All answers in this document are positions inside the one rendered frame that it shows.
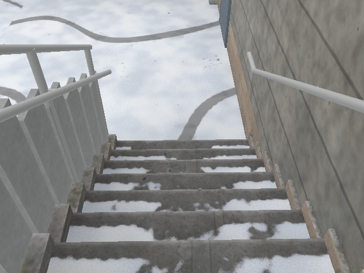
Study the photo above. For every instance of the stairs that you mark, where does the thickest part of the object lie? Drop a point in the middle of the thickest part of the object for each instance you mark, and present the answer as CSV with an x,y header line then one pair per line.
x,y
188,206

